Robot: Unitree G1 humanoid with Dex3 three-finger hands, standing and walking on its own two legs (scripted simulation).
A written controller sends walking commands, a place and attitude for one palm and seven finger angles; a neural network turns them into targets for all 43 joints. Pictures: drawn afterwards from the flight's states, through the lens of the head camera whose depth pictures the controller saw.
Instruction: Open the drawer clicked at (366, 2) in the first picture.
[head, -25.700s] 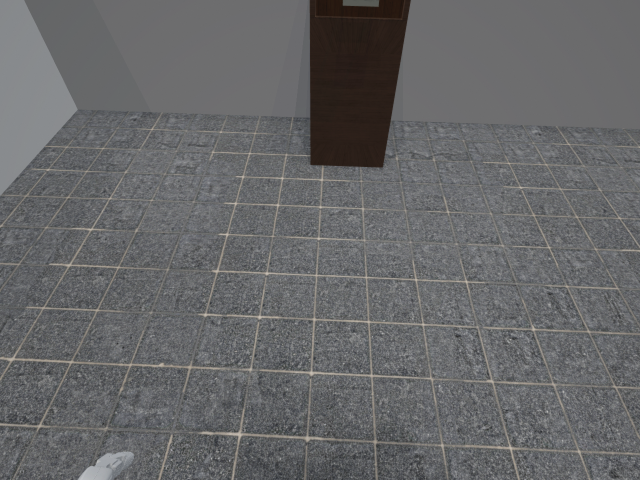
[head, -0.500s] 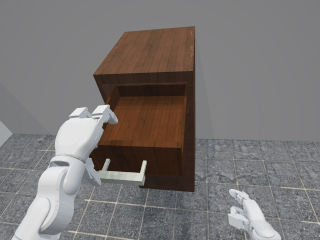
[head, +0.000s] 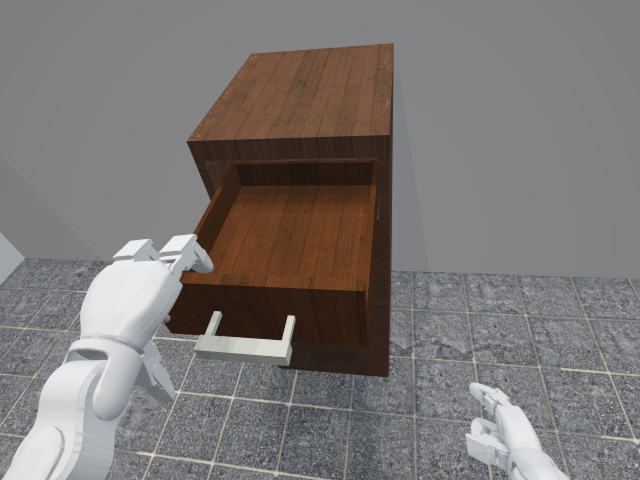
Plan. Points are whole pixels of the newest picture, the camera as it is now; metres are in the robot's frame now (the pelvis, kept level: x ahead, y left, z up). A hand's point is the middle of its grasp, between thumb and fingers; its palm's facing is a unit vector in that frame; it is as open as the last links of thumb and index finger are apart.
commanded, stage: draw the hand back to the body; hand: left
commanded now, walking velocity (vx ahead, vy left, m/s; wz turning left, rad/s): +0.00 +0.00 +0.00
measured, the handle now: (248, 335) +0.30 +0.17 +0.01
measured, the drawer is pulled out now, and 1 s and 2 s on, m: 0.30 0.30 0.30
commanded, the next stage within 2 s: step back with the hand held close in 1.18 s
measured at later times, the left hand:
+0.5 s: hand (136, 297) +0.22 +0.21 +0.20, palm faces +0.36 -0.87 -0.32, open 12.7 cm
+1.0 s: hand (99, 312) +0.21 +0.25 +0.18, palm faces +0.45 -0.80 -0.39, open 8.4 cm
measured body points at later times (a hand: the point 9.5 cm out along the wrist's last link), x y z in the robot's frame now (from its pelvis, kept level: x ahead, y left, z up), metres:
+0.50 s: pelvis +0.02 +0.00 +0.00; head +0.01 -0.01 +0.45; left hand +0.19 +0.25 +0.21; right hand +0.21 -0.20 -0.08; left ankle +0.00 +0.12 -0.74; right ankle +0.02 -0.11 -0.74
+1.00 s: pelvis +0.03 +0.01 +0.00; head +0.02 -0.01 +0.45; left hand +0.18 +0.29 +0.20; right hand +0.23 -0.20 -0.08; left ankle +0.00 +0.12 -0.74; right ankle +0.02 -0.11 -0.74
